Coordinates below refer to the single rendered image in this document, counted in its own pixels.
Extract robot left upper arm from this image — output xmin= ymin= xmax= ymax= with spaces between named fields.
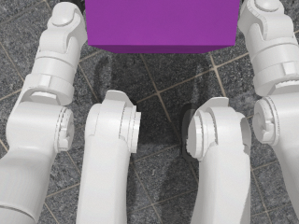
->
xmin=0 ymin=101 xmax=75 ymax=224

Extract robot right forearm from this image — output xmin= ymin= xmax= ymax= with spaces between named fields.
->
xmin=237 ymin=0 xmax=299 ymax=97

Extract left robot thigh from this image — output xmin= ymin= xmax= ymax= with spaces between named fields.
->
xmin=76 ymin=99 xmax=141 ymax=224

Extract robot right upper arm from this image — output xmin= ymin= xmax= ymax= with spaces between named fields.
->
xmin=252 ymin=92 xmax=299 ymax=220

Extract carton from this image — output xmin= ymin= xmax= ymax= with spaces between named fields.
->
xmin=85 ymin=0 xmax=240 ymax=54

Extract robot left forearm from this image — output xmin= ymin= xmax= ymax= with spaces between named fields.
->
xmin=6 ymin=2 xmax=88 ymax=145

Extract robot left shin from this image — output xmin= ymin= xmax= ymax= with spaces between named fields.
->
xmin=84 ymin=90 xmax=134 ymax=141

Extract left robot hand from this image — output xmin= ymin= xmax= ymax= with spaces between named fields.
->
xmin=60 ymin=0 xmax=86 ymax=16

